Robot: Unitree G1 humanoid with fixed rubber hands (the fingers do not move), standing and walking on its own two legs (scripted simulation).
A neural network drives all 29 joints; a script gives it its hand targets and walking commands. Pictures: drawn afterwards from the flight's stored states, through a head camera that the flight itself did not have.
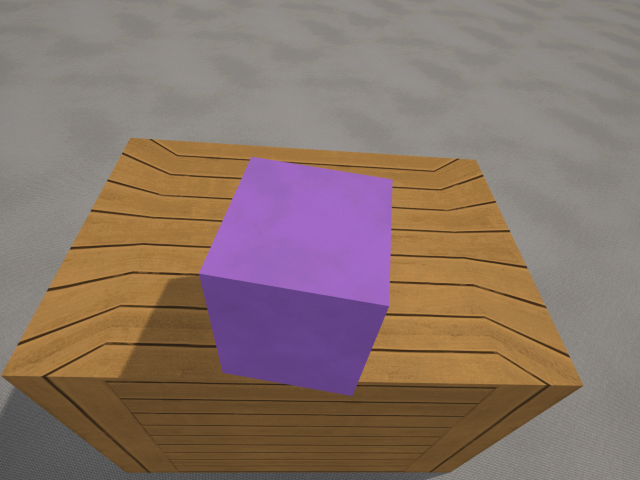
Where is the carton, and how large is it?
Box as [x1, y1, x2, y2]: [199, 157, 392, 395]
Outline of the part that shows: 251,157 199,272 222,371 226,373 352,395 388,307 392,179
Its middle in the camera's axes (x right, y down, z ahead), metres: -0.02 +0.05 +0.56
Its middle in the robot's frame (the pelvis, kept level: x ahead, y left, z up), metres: +0.40 +0.04 +0.01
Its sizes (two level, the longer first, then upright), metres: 0.210 0.200 0.250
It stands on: a pedestal, 0.64 m high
